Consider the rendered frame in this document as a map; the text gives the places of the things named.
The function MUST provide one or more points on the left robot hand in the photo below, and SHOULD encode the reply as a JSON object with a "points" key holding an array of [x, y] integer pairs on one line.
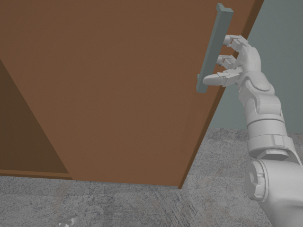
{"points": [[69, 222]]}

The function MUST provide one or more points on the wardrobe door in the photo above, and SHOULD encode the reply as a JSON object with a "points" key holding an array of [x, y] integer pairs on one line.
{"points": [[23, 144], [112, 83]]}

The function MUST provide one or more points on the right robot forearm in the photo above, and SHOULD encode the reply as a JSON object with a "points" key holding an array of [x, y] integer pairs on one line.
{"points": [[264, 120]]}

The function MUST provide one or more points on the handle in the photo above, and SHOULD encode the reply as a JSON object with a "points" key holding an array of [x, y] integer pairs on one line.
{"points": [[218, 34]]}

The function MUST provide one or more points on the right robot upper arm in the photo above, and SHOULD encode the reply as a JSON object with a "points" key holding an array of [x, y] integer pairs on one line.
{"points": [[278, 188]]}

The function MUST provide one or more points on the right robot hand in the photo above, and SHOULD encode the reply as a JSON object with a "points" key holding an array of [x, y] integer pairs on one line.
{"points": [[248, 60]]}

